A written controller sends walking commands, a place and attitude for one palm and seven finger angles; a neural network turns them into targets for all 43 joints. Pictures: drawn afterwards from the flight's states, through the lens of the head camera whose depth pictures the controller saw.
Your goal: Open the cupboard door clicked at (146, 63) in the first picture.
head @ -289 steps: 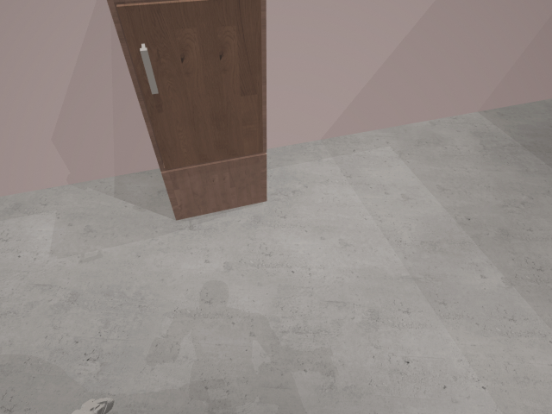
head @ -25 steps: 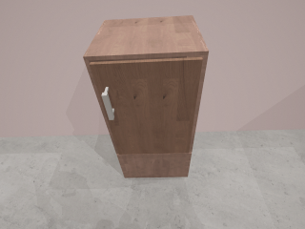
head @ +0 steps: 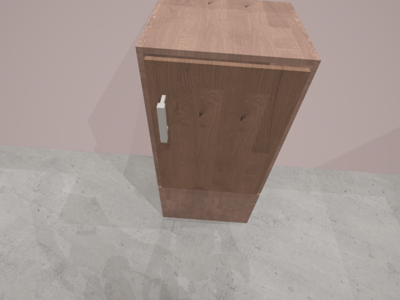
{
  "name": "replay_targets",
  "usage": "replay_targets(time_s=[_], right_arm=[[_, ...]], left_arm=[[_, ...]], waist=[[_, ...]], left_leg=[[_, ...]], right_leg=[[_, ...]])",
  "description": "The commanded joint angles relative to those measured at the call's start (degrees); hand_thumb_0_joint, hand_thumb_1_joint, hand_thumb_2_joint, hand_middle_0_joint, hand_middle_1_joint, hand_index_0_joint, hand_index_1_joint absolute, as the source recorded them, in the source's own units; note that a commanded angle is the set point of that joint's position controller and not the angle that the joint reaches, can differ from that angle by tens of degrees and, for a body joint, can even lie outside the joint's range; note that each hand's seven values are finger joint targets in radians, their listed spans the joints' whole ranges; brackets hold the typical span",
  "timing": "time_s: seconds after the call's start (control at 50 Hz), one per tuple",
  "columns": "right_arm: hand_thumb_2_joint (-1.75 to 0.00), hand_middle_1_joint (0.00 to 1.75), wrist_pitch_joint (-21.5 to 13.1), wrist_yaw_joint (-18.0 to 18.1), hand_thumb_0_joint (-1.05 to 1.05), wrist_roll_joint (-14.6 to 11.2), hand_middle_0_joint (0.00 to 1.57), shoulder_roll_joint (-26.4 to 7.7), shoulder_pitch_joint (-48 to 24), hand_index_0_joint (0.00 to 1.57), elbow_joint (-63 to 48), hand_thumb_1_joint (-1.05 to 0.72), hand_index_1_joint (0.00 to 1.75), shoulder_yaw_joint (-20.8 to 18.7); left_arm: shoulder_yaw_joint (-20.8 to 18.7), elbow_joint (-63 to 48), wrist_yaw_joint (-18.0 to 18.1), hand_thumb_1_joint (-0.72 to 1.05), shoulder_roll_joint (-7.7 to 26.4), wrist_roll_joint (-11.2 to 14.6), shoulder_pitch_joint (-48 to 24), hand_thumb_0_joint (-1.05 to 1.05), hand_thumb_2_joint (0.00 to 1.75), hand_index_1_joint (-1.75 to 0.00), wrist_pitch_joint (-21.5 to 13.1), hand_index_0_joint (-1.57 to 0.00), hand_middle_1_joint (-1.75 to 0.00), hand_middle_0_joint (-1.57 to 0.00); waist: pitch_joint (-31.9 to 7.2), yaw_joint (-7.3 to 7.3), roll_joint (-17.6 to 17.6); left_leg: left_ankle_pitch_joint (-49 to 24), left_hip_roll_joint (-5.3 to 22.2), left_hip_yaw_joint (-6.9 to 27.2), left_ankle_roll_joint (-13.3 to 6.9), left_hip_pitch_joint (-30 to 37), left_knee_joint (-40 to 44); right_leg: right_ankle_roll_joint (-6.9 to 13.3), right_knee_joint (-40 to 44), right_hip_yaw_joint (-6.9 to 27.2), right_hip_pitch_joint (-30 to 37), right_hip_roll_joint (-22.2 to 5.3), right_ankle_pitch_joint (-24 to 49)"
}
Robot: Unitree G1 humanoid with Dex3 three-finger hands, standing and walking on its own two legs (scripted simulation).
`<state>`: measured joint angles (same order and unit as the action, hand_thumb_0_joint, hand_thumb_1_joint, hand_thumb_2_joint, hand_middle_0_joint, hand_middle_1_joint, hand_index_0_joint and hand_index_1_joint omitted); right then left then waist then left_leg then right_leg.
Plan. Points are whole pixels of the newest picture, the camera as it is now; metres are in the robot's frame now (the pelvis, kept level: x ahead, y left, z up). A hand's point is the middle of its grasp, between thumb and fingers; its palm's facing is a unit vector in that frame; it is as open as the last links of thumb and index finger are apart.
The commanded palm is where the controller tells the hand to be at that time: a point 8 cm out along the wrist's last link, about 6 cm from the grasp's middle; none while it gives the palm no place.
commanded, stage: come to a stop and stand still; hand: left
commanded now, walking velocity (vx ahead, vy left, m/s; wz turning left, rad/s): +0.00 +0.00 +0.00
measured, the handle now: (163, 119) +0.58 +0.16 -0.01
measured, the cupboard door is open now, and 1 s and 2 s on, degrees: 0 0 0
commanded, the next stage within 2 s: look again from close up in 0.16 s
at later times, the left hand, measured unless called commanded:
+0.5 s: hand out of the picture -0.01 +0.18 -0.17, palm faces +0.00 -0.97 -0.25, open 7.3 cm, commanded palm none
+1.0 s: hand out of the picture -0.03 +0.14 -0.18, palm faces +0.02 -0.98 -0.18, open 7.4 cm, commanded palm none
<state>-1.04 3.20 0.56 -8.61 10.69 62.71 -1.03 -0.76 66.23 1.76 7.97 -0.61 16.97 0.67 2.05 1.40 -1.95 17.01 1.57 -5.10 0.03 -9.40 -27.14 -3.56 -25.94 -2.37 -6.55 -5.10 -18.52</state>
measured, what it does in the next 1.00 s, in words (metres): stands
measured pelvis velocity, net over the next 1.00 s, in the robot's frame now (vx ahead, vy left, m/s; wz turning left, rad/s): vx -0.03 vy -0.03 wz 0.01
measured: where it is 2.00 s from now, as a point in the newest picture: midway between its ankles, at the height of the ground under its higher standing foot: outside the picture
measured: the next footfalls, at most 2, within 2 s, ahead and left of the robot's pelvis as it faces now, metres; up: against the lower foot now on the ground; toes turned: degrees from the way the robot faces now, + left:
right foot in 1.30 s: +0.06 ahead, -0.13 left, +0.00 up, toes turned -7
left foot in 1.64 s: +0.16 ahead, +0.04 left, +0.00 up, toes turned +0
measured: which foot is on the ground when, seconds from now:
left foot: down 0.00-1.00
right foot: down 0.00-1.00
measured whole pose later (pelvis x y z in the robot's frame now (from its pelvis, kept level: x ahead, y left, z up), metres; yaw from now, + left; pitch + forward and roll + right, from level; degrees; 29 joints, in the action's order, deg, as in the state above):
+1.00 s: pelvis -0.03 -0.03 -0.01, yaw +1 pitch -1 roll +0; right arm 0.0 0.8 1.5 -9.8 16.0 61.6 0.0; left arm 0.1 61.8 0.6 9.2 -1.1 16.8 0.2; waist 1.7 0.0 -0.2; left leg 17.0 4.2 -3.3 1.8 -14.4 -32.2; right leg -0.5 -32.7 -3.6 -11.9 -2.7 -20.2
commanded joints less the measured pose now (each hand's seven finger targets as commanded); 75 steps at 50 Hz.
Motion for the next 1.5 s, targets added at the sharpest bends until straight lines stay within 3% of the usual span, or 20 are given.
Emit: replay_targets(time_s=[0.0, 0.22, 0.24, 0.26, 0.32, 0.5, 0.84, 0.94, 1.02, 1.06, 1.12, 1.18, 1.2, 1.24, 1.26, 1.28, 1.3, 1.32, 1.4, 1.48], right_arm=[[-0.90, 0.30, -0.24, -0.12, 0.00, -0.18, 0.20, -6.22, 6.19, 0.20, 0.10, -0.90, 0.30, -1.12], [-0.90, 0.30, -0.10, -0.87, 0.00, 0.05, 0.20, -6.53, 5.38, 0.20, 0.95, -0.90, 0.30, -0.62], [-0.90, 0.30, -0.59, -1.85, 0.00, -0.30, 0.20, -9.90, 3.51, 0.20, -3.54, -0.90, 0.30, -0.66], [-0.90, 0.30, -0.57, -2.35, 0.00, 0.29, 0.20, -7.09, 6.38, 0.20, -4.26, -0.90, 0.30, -0.69], [-0.90, 0.30, -0.45, -2.60, 0.00, 0.63, 0.20, -7.82, 7.04, 0.20, -5.07, -0.90, 0.30, -0.21], [-0.90, 0.30, 0.04, -2.34, 0.00, 0.43, 0.20, -7.06, 7.45, 0.20, -5.67, -0.90, 0.30, 0.00], [-0.90, 0.30, -0.28, -1.91, 0.00, 0.27, 0.20, -6.27, 7.12, 0.20, -3.14, -0.90, 0.30, 0.13], [-0.90, 0.30, 0.21, -2.48, 0.00, 0.98, 0.20, -5.55, 7.91, 0.20, -3.18, -0.90, 0.30, -0.11], [-0.90, 0.30, -0.33, -2.67, 0.00, 0.98, 0.20, -4.89, 8.69, 0.20, -3.70, -0.90, 0.30, -0.19], [-0.90, 0.30, -0.93, -2.54, 0.00, 1.04, 0.20, -5.66, 11.14, 0.20, -2.98, -0.90, 0.30, -0.29], [-0.90, 0.30, -1.62, -1.71, 0.00, 1.25, 0.20, -10.57, 18.01, 0.20, -0.86, -0.90, 0.30, -1.73], [-0.90, 0.30, -2.29, -1.19, 0.00, 1.68, 0.20, -9.96, 19.29, 0.20, -0.39, -0.90, 0.30, -1.66], [-0.90, 0.30, -2.23, -1.12, 0.00, 1.67, 0.20, -9.63, 16.64, 0.20, -1.01, -0.90, 0.30, -1.72], [-0.90, 0.30, -1.92, -1.26, 0.00, 1.09, 0.20, -9.14, 8.90, 0.20, -2.68, -0.90, 0.30, -1.37], [-0.90, 0.30, -2.22, -1.61, 0.00, 0.07, 0.20, -6.04, 7.15, 0.20, -4.33, -0.90, 0.30, -0.81], [-0.90, 0.30, -2.42, -1.63, 0.00, -0.05, 0.20, -3.49, 3.40, 0.20, -6.99, -0.90, 0.30, -0.18], [-0.90, 0.30, -1.66, -1.11, 0.00, 0.05, 0.20, -4.11, 4.25, 0.20, -6.79, -0.90, 0.30, -0.30], [-0.90, 0.30, -1.39, -1.11, 0.00, -0.13, 0.20, -2.58, 5.55, 0.20, -5.04, -0.90, 0.30, -0.20], [-0.90, 0.30, 0.24, -1.77, 0.00, -0.27, 0.20, -0.81, 5.89, 0.20, -2.36, -0.90, 0.30, -0.09], [-0.90, 0.30, 1.34, -1.83, 0.00, -0.37, 0.20, -1.34, 3.97, 0.20, -3.96, -0.90, 0.30, -0.38]], left_arm=[[-0.92, -0.81, 0.44, 0.90, 4.91, -0.19, 3.98, 0.00, 0.90, -0.30, -0.63, -0.20, -0.30, -0.20], [-0.80, -2.32, 0.30, 0.90, 7.10, -0.01, -0.23, 0.00, 0.90, -0.30, -0.48, -0.20, -0.30, -0.20], [0.00, -2.67, 2.71, 0.90, 8.43, -0.92, 2.66, 0.00, 0.90, -0.30, -2.30, -0.20, -0.30, -0.20], [-0.58, -5.53, 2.29, 0.90, 10.18, -0.60, 0.19, 0.00, 0.90, -0.30, -2.66, -0.20, -0.30, -0.20], [-0.36, -7.33, 0.97, 0.90, 9.35, -0.29, -0.87, 0.00, 0.90, -0.30, -2.18, -0.20, -0.30, -0.20], [-0.14, -7.51, 0.12, 0.90, 9.33, -0.29, -1.42, 0.00, 0.90, -0.30, -1.53, -0.20, -0.30, -0.20], [-0.52, -6.22, -0.08, 0.90, 9.16, -0.31, 1.09, 0.00, 0.90, -0.30, -1.79, -0.20, -0.30, -0.20], [-1.23, -5.91, -0.72, 0.90, 9.62, -0.67, 2.59, 0.00, 0.90, -0.30, -1.23, -0.20, -0.30, -0.20], [-1.97, -6.04, -0.96, 0.90, 9.80, -0.63, 3.77, 0.00, 0.90, -0.30, -1.41, -0.20, -0.30, -0.20], [-2.06, -6.52, -1.21, 0.90, 8.77, -0.60, 2.92, 0.00, 0.90, -0.30, -1.66, -0.20, -0.30, -0.20], [-1.44, -8.64, -1.53, 0.90, 4.90, -0.98, -0.15, 0.00, 0.90, -0.30, -2.40, -0.20, -0.30, -0.20], [-1.78, -10.57, -1.83, 0.90, 4.49, -0.46, -5.00, 0.00, 0.90, -0.30, -3.29, -0.20, -0.30, -0.20], [-1.95, -10.27, -2.13, 0.90, 4.18, -0.38, -4.11, 0.00, 0.90, -0.30, -3.53, -0.20, -0.30, -0.20], [-2.61, -6.46, -2.71, 0.90, 3.80, -0.34, 6.76, 0.00, 0.90, -0.30, -3.77, -0.20, -0.30, -0.20], [-3.65, -3.61, -2.09, 0.90, 8.69, -0.83, 14.88, 0.00, 0.90, -0.30, -4.11, -0.20, -0.30, -0.20], [-4.18, -2.56, -1.14, 0.90, 12.55, -0.58, 19.10, 0.00, 0.90, -0.30, -4.21, -0.20, -0.30, -0.20], [-3.10, -3.33, -0.41, 0.90, 10.96, -0.15, 16.74, 0.00, 0.90, -0.30, -4.09, -0.20, -0.30, -0.20], [-2.44, -4.14, -0.20, 0.90, 8.97, -0.40, 11.58, 0.00, 0.90, -0.30, -4.18, -0.20, -0.30, -0.20], [-1.31, -6.16, 0.60, 0.90, 7.28, -1.02, 4.56, 0.00, 0.90, -0.30, -3.84, -0.20, -0.30, -0.20], [-2.21, -7.43, 1.16, 0.90, 9.24, -0.76, 5.30, 0.00, 0.90, -0.30, -2.32, -0.20, -0.30, -0.20]], waist=[[-1.68, -0.96, 4.15], [0.49, -0.81, 2.17], [4.71, -0.46, -0.84], [1.07, -2.21, 0.87], [-1.08, -1.40, 6.94], [2.70, -1.69, -0.14], [1.44, -1.25, 1.33], [4.60, -1.11, -0.84], [6.07, -1.53, -1.73], [5.58, -2.49, 3.24], [4.00, -4.79, 17.97], [2.61, -5.65, 14.65], [2.21, -4.13, 12.84], [-2.17, 2.54, 6.93], [-6.34, 5.75, -8.36], [-4.97, 6.88, -18.95], [-5.10, 4.54, -10.13], [-2.27, 2.28, -4.92], [1.87, -0.60, -6.47], [-2.26, 0.30, -5.98]], left_leg=[[-35.12, 6.06, 3.99, -1.22, 5.32, 2.84], [-23.66, 5.40, 4.63, -0.60, 2.60, 6.46], [-28.98, 5.32, 4.07, 0.49, -3.48, -4.79], [-15.34, 4.67, 4.54, -0.15, -3.41, -1.80], [-10.88, 4.98, 5.72, -1.70, -4.55, 1.40], [-4.12, 3.87, 4.77, -1.69, -5.41, 2.26], [-7.96, 4.19, 3.20, -0.78, -3.39, 2.09], [7.28, 2.37, 1.46, -1.04, -8.23, -1.06], [5.91, 1.55, 0.27, -1.33, -9.19, -4.48], [2.48, 3.69, 2.88, -2.30, -6.22, -1.84], [-6.22, 14.94, 19.18, -8.93, 3.59, 7.02], [-28.02, 18.99, 20.42, -13.20, 7.73, 4.96], [-28.65, 18.07, 17.60, -12.04, 4.40, 3.13], [-15.61, 10.82, 6.84, -5.83, -9.87, -7.11], [-2.12, 4.53, 0.36, -2.90, -21.01, -19.60], [17.78, -0.32, -0.35, -1.21, -28.78, -31.87], [18.24, 1.97, 5.06, -0.77, -26.13, -35.17], [16.58, 3.07, 4.58, -0.07, -24.12, -35.15], [10.46, 2.15, 1.64, 1.00, -18.56, -25.46], [3.61, -0.81, -0.70, 1.32, -14.57, -15.88]], right_leg=[[2.83, 1.50, -0.17, -1.28, -1.65, 22.09], [2.76, 4.70, 0.20, -0.42, -2.25, 17.15], [3.00, 3.91, 4.39, -5.26, -3.26, 28.65], [4.60, 0.98, 2.67, -3.32, -3.95, 21.68], [5.02, -1.18, 0.72, -4.25, -0.28, 4.07], [4.69, 0.63, 2.10, -9.18, -0.68, -0.50], [4.89, 2.26, 3.40, -8.90, -1.41, 5.62], [6.85, 5.03, 5.57, -10.69, -1.69, -15.54], [8.42, 4.76, 6.55, -12.03, -2.72, -16.43], [7.79, -0.78, 2.84, -13.62, -0.36, -12.00], [5.54, -19.92, -5.97, -23.96, 5.88, -11.08], [6.48, -26.97, -2.16, -29.17, 2.75, -17.21], [6.49, -22.12, -2.21, -24.46, 2.61, -15.74], [5.76, -4.09, -4.10, -1.64, 4.09, 0.14], [6.84, 1.82, 6.80, 11.03, -4.41, 5.60], [10.96, 6.97, 23.93, 12.60, -17.20, 26.02], [14.70, 5.41, 21.79, 9.58, -19.40, 40.06], [17.07, 4.07, 16.68, 4.62, -18.19, 44.09], [13.35, 1.02, 4.87, -1.10, -10.88, 59.60], [12.96, -1.97, 4.34, 2.46, -9.46, 57.48]])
